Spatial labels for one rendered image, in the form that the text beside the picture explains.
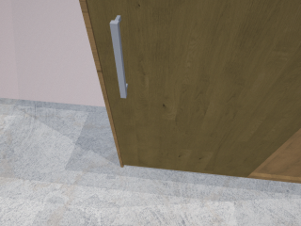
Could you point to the handle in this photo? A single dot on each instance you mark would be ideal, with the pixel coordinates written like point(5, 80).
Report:
point(118, 54)

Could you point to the wardrobe door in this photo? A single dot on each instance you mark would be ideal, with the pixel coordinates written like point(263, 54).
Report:
point(286, 160)
point(214, 86)

